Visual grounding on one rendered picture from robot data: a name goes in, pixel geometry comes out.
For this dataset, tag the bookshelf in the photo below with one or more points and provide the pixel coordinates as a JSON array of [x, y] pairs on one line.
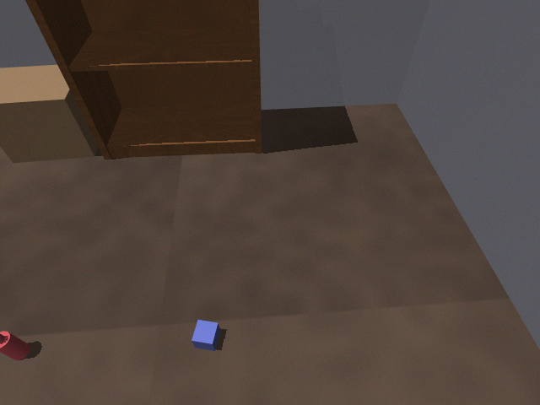
[[160, 77]]

